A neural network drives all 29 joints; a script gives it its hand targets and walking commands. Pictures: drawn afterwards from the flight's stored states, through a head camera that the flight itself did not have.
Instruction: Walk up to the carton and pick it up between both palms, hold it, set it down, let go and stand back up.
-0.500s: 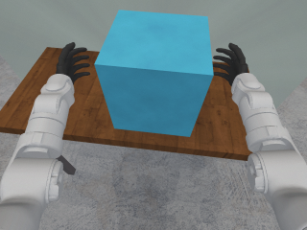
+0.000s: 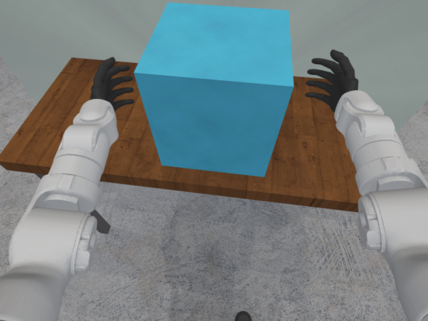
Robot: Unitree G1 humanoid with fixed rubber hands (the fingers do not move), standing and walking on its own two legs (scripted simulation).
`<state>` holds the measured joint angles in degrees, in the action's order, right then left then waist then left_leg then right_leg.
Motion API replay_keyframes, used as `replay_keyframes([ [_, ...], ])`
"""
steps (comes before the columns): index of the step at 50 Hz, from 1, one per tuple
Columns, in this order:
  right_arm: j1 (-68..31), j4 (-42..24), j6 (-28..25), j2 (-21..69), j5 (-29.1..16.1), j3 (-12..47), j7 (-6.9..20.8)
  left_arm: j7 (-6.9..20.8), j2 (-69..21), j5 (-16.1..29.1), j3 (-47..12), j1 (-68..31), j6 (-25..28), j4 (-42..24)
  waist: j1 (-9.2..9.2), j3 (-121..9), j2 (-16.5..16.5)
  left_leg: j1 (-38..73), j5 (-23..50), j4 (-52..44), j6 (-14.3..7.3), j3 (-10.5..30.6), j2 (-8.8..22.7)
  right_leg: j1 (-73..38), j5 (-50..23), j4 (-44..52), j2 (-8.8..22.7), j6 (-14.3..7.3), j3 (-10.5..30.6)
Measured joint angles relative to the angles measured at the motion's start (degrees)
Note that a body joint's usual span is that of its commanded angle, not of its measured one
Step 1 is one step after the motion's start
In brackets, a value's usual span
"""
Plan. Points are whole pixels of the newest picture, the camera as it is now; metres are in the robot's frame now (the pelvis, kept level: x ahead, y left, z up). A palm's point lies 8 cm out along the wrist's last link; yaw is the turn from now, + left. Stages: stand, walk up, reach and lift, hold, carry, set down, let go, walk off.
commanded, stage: set down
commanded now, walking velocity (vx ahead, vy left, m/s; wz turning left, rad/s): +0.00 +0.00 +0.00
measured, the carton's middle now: (219, 95) +0.59 +0.00 +0.04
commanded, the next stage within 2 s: none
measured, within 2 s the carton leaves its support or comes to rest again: neither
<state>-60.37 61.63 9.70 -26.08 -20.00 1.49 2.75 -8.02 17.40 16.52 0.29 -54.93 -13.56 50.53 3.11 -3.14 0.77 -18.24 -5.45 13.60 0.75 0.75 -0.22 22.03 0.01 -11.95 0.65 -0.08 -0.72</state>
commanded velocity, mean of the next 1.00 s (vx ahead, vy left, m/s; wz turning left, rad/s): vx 0.00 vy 0.00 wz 0.00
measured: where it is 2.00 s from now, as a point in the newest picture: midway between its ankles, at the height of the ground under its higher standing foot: outside the picture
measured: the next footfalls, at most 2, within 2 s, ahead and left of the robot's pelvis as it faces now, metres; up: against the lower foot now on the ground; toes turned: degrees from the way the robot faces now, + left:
none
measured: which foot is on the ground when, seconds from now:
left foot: down 0.00-1.00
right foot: down 0.00-1.00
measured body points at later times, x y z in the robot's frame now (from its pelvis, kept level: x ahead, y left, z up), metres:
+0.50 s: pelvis +0.04 -0.01 +0.00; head +0.08 -0.02 +0.45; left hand +0.48 +0.22 +0.17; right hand +0.49 -0.21 +0.15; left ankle +0.00 +0.13 -0.75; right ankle +0.05 -0.11 -0.75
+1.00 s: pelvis +0.00 +0.02 +0.00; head +0.01 +0.01 +0.45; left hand +0.41 +0.22 +0.16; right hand +0.42 -0.23 +0.16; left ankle +0.00 +0.13 -0.75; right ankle +0.05 -0.11 -0.75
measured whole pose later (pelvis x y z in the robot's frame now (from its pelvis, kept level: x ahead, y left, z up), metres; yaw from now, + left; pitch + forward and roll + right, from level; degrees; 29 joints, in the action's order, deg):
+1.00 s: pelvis +0.00 +0.02 +0.00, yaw +0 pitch +2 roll +0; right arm -44.1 40.2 20.6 -28.2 -20.1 -2.3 4.3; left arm -8.6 17.1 17.5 1.2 -41.6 -25.6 30.1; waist 1.1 -0.9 0.9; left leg -8.9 -7.0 14.2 -0.6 0.8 -1.2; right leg 11.9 0.9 -11.1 1.6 0.8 -0.6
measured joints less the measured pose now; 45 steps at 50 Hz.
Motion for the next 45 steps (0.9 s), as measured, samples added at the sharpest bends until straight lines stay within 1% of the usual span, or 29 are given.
replay_keyframes([
  [6,1.94,-2.7,-0.18,0.3,-1.47,2.4,-0.82,0.96,1.69,1.35,-0.25,1.6,0.98,-0.83,0.17,0.11,0.1,0.23,0.54,-1.4,0.59,0.45,0.61,0.01,-0.09,0.69,-0.57,-0.55,-0.47],
  [14,7.09,-10.55,2.02,0.73,-2.0,2.86,-2.3,3.02,3.68,2.52,0.24,5.53,-0.14,-5.34,-0.17,0.18,0.47,2.47,0.15,-2.9,0.98,1.06,1.19,-2.04,0.88,1.41,-1.1,-0.98,-1.11],
  [20,10.22,-17.33,6.35,1.01,-1.99,2.31,-3.77,4.14,5.01,3.02,0.52,6.99,-3.9,-9.55,-1.12,0.06,0.49,5.67,-0.6,-3.88,0.85,1.32,1.21,-4.96,2.19,1.54,-1.1,-0.87,-1.37],
  [27,12.2,-21.5,12.52,1.21,-1.28,0.49,-4.72,4.81,5.28,2.81,0.63,7.32,-9.84,-12.88,-2.27,-0.2,0.45,10.31,-1.17,-5.3,0.36,1.39,0.89,-9.81,2.69,3.24,-0.77,-0.35,-1.39],
  [31,13.75,-24.31,15.28,1.27,-0.24,-1.29,-4.18,4.83,4.67,1.9,1.08,8.71,-12.89,-15.85,-2.99,-0.07,0.41,12.68,-1.08,-6.07,-0.02,1.49,0.49,-12.67,2.22,4.89,-0.38,0.07,-1.44],
  [36,16.38,-26.68,17.19,0.89,1.38,-4.02,-2.44,4.2,3.1,0.11,2.09,11.66,-15.6,-20.16,-3.31,0.17,0.29,14.62,-0.84,-6.35,-0.59,1.32,-0.14,-15.28,1.2,6.62,0.2,0.59,-1.23],
  [42,18.31,-26.2,16.02,-0.42,2.44,-6.19,-0.01,2.71,0.93,-0.75,2.6,14.31,-15.63,-22.55,-3.12,1.07,0.24,13.95,-1.04,-4.05,-1.12,0.9,-0.79,-15.28,0.4,6.01,0.8,0.99,-0.79],
  [45,18.09,-24.52,14.18,-1.21,1.75,-5.99,0.96,1.55,0.2,-0.47,2.28,14.65,-14.37,-22.34,-2.78,1.61,0.3,12.5,-1.3,-2.17,-1.29,0.54,-0.95,-13.84,0.39,4.41,0.92,1.05,-0.41],
])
